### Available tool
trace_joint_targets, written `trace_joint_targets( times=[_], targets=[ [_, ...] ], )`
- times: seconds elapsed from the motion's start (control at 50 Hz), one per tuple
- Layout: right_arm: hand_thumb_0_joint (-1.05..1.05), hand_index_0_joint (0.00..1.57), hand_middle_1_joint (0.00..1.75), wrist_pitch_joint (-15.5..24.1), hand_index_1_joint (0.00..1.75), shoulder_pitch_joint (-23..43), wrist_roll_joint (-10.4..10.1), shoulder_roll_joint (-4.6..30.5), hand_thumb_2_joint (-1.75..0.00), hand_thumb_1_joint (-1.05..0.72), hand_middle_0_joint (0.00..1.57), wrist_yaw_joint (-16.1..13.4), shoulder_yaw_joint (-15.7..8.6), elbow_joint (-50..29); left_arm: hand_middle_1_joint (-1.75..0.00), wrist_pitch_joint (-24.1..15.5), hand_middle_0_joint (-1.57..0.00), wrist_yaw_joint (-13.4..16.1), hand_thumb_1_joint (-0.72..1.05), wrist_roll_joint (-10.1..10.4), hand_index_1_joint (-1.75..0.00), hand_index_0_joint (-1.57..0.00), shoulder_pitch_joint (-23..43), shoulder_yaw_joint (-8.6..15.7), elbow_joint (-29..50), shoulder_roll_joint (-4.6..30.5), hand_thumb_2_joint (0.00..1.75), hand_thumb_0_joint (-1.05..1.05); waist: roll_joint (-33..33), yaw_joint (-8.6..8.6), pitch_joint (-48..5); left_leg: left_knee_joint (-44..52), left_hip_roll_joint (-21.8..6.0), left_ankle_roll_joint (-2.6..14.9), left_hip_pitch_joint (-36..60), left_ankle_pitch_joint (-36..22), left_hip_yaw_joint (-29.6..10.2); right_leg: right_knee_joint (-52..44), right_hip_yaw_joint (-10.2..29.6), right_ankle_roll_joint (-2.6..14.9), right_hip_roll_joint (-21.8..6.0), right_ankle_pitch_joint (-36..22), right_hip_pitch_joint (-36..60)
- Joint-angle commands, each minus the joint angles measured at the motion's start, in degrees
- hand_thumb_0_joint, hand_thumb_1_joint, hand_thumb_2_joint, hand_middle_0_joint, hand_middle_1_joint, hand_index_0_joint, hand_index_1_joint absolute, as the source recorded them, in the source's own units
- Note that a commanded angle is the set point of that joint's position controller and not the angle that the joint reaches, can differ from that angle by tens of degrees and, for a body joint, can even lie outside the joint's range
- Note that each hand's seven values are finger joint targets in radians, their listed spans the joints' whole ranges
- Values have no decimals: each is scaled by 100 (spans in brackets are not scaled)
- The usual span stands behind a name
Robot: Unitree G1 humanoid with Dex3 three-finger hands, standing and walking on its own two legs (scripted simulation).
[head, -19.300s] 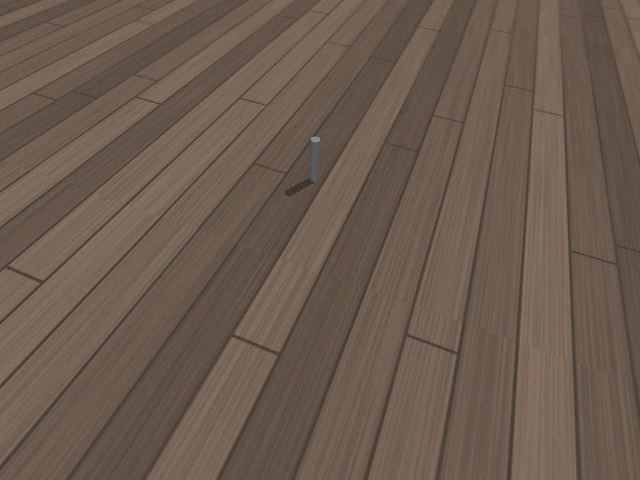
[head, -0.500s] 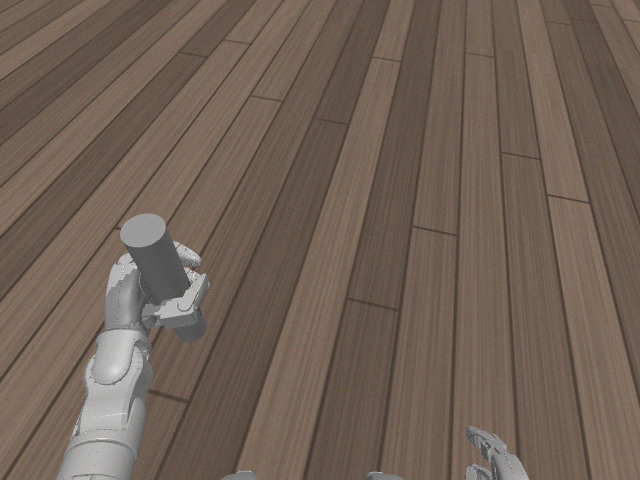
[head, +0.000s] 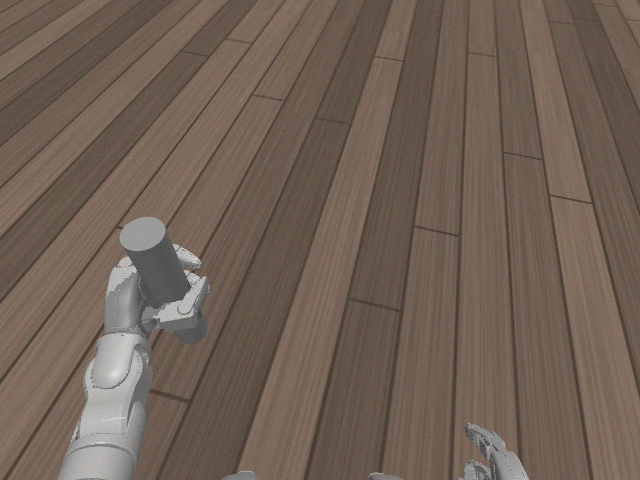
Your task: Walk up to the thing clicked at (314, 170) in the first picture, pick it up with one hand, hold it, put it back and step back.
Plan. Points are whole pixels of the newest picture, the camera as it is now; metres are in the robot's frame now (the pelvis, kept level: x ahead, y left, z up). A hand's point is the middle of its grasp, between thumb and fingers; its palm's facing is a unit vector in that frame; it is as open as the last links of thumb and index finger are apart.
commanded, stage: hold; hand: left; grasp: from the side
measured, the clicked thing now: (172, 291) +0.33 +0.18 +0.04
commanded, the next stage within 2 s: crouch in 0.82 s
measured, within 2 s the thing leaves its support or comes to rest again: neither
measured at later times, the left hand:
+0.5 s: hand (185, 293) +0.32 +0.16 +0.05, palm faces +0.08 -1.00 -0.01, open 5.6 cm
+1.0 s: hand (185, 296) +0.32 +0.16 +0.05, palm faces +0.08 -1.00 -0.01, open 5.6 cm
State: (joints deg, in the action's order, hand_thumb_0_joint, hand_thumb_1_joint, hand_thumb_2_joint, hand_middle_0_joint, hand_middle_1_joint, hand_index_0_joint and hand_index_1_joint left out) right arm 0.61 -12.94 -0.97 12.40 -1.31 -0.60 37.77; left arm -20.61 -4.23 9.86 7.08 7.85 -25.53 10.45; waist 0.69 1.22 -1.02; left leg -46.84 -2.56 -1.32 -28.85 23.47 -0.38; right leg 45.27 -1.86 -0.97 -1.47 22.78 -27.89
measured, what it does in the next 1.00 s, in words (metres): stands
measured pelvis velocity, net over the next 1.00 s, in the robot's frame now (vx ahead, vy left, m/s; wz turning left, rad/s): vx -0.01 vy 0.00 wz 0.00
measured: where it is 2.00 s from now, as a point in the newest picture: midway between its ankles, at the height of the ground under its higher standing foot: outside the picture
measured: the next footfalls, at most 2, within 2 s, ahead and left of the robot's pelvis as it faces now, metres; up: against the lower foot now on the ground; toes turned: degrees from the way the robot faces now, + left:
none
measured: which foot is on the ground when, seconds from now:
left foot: down 0.00-1.00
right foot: down 0.00-1.00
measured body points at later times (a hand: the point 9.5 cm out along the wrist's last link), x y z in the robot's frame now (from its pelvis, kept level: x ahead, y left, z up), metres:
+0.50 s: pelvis +0.00 +0.00 +0.00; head +0.04 +0.00 +0.45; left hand +0.31 +0.22 +0.05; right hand +0.13 -0.25 -0.11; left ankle +0.00 +0.13 -0.71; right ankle +0.00 -0.13 -0.71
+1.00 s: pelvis -0.01 +0.00 +0.00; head +0.03 +0.00 +0.45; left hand +0.31 +0.22 +0.05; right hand +0.12 -0.25 -0.11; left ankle +0.00 +0.13 -0.71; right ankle +0.00 -0.13 -0.71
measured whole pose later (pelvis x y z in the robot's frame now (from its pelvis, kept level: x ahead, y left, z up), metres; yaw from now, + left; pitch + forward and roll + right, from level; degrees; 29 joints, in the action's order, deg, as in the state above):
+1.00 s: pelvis -0.01 +0.00 +0.00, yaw +0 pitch +5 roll -1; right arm 0.5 -12.7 -0.9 12.5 -1.2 -0.5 37.6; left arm -21.5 -4.1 9.5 8.3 8.0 -27.7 10.5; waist 0.5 1.4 -1.0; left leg -47.1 -2.6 -1.6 -29.2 22.8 -0.7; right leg 45.9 -2.1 -0.7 -1.4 22.4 -28.3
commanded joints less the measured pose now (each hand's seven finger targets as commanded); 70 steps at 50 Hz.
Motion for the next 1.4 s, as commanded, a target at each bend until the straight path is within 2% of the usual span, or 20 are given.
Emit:
trace_joint_targets(
  times=[0.0, 0.08, 0.16, 0.28, 0.3, 0.36, 0.46, 0.54, 0.56, 0.6, 0.64, 0.68, 0.72, 0.76, 0.8, 0.88, 0.9, 1.02, 1.18, 1.38],
  targets=[
    [0, 20, 30, 263, 30, 204, 12, 791, -90, -90, 20, -35, -282, -723, -136, -499, -131, 17, 58, 60, -136, -132, 1643, 296, 1614, 785, 124, 0, 120, -16, -1666, 645, 176, 116, 796, -1661, 71, -574, -69, 121, 190, -1810, 701],
    [0, 20, 30, 261, 30, 154, 25, 750, -90, -90, 20, -42, -256, -701, -136, -469, -130, 33, 58, 51, -135, -131, 1732, 195, 1592, 686, 123, 0, 76, 45, -1626, 598, 181, 141, 784, -1765, 87, -596, -58, 94, 174, -1972, 692],
    [0, 20, 30, 243, 30, 169, 31, 776, -90, -90, 20, -25, -290, -675, -137, -478, -130, 44, 57, 22, -137, -131, 1695, 348, 1286, 752, 125, 0, 22, 39, -1489, 629, 176, 140, 677, -1567, 76, -591, -71, 102, 164, -1763, 588],
    [0, 20, 30, 250, 30, 128, 41, 794, -90, -90, 20, 8, -311, -688, -135, -506, -130, 25, 59, 12, -135, -130, 1642, 159, 1333, 603, 123, 0, 84, 37, -1677, 616, 147, 112, 793, -1691, 22, -499, -103, 141, 202, -1774, 610],
    [0, 20, 30, 247, 30, 110, 40, 809, -90, -90, 20, 12, -327, -669, -136, -512, -130, 31, 57, 22, -136, -131, 1553, 297, 1306, 720, 124, 0, 65, 6, -1724, 574, 163, 127, 754, -1741, 51, -527, -84, 122, 186, -1851, 634],
    [0, 20, 30, 249, 30, 127, 53, 743, -90, -90, 20, 12, -282, -709, -136, -552, -130, 25, 58, 13, -135, -131, 1856, 130, 1653, 644, 124, 0, 91, 55, -1843, 511, 172, 144, 803, -1858, 65, -517, -59, 101, 167, -2038, 670],
    [0, 20, 30, 223, 30, 156, 36, 818, -90, -90, 20, 6, -310, -705, -136, -548, -131, 64, 58, 26, -136, -131, 1856, 391, 1411, 846, 124, 0, 48, 21, -1721, 609, 156, 131, 748, -1618, 41, -543, -82, 114, 170, -1750, 669],
    [0, 20, 30, 239, 30, 206, 24, 804, -90, -90, 20, 17, -316, -739, -137, -516, -131, 32, 57, 58, -137, -131, 1643, 210, 1321, 583, 125, 0, -32, 31, -1529, 667, 157, 127, 633, -1444, 28, -559, -109, 129, 180, -1597, 570],
    [0, 20, 30, 241, 30, 220, 16, 823, -90, -90, 20, 15, -309, -741, -137, -510, -132, 40, 57, 49, -137, -132, 1555, 413, 1117, 781, 124, 0, 55, -18, -1419, 667, 169, 126, 565, -1346, 49, -573, -96, 129, 176, -1495, 515],
    [0, 20, 30, 233, 30, 172, 39, 814, -90, -90, 20, 17, -324, -759, -135, -584, -130, 5, 57, 12, -135, -130, 1802, 212, 1592, 739, 123, 0, 76, 24, -1787, 639, 174, 128, 742, -1466, 51, -559, -80, 130, 174, -1625, 646],
    [0, 20, 30, 247, 30, 161, 41, 792, -90, -90, 20, 21, -301, -741, -136, -545, -131, -10, 57, 42, -136, -132, 1470, 164, 1249, 569, 123, 0, -1, 45, -1563, 614, 171, 128, 659, -1478, 51, -538, -89, 126, 185, -1630, 583],
    [0, 20, 30, 261, 30, 160, 28, 785, -90, -90, 20, 18, -293, -749, -134, -577, -130, 8, 59, 68, -134, -130, 1811, 257, 1666, 763, 122, 0, 130, -12, -1840, 608, 174, 121, 779, -1572, 60, -555, -77, 122, 172, -1736, 716],
    [0, 20, 30, 259, 30, 237, 30, 766, -90, -90, 20, 0, -267, -763, -135, -576, -130, 25, 59, 9, -134, -130, 1918, 136, 1550, 694, 122, 0, 42, 73, -1515, 649, 187, 136, 612, -1217, 77, -627, -61, 117, 159, -1443, 521],
    [0, 20, 30, 269, 30, 211, 32, 775, -90, -90, 20, 0, -269, -713, -135, -551, -130, 44, 58, 43, -135, -131, 1666, 247, 1215, 662, 123, 0, -41, 53, -1443, 641, 168, 140, 566, -1245, 58, -591, -78, 114, 170, -1455, 512],
    [0, 20, 30, 266, 30, 190, 39, 792, -90, -90, 20, -8, -277, -734, -135, -602, -130, 43, 60, 28, -135, -130, 1969, 276, 1578, 819, 123, 0, 216, 1, -1803, 635, 172, 116, 750, -1401, 57, -545, -67, 133, 165, -1577, 636],
    [0, 20, 30, 245, 30, 218, 32, 765, -90, -90, 20, -22, -264, -716, -135, -545, -130, 30, 59, 18, -136, -130, 1780, 271, 1061, 701, 125, 0, -105, 77, -1466, 635, 198, 159, 535, -1220, 73, -648, -58, 96, 144, -1465, 554],
    [0, 20, 30, 261, 30, 250, 25, 753, -91, -90, 20, -22, -253, -739, -138, -539, -133, 19, 60, 75, -139, -133, 1680, 334, 1179, 703, 127, 0, -115, -31, -1471, 645, 204, 157, 495, -1179, 94, -684, -51, 98, 134, -1422, 628],
    [0, 20, 30, 277, 30, 223, 50, 797, -90, -87, 20, -5, -294, -681, -138, -580, -137, -8, 60, -5, -137, -138, 1644, 278, 777, 652, 123, 0, -194, 115, -1288, 587, 194, 183, 364, -1047, 83, -608, -54, 97, 146, -1329, 299],
    [0, 20, 30, 328, 30, 126, 150, 845, -90, -88, 20, 130, -375, -513, -136, -1202, -134, 18, 56, -61, -135, -135, 1992, 475, 72, 666, 121, 0, -111, 156, -1461, -126, 188, 159, -434, -803, 24, 125, -13, 153, 138, -1068, -536],
    [0, 20, 30, 378, 30, 123, 297, 978, -90, -89, 20, 283, -373, -517, -141, -2319, -138, -363, 51, -24, -140, -139, 2558, 833, -1011, 981, 123, 0, 164, 193, -2802, -2127, 231, 186, -2392, -302, -131, 2030, 89, 226, 158, -435, -2592]
  ],
)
